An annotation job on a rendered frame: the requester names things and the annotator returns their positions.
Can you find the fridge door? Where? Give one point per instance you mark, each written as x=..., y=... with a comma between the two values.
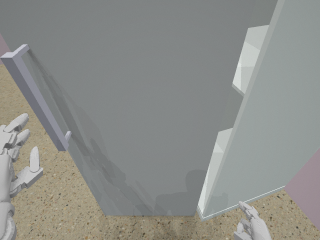
x=141, y=84

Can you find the handle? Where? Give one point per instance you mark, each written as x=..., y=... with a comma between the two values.
x=22, y=77

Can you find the robot left forearm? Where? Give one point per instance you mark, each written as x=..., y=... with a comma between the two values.
x=8, y=229

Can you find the left robot hand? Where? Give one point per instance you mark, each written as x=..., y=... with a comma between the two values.
x=10, y=143

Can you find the right robot hand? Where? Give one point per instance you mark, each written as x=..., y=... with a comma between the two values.
x=256, y=227

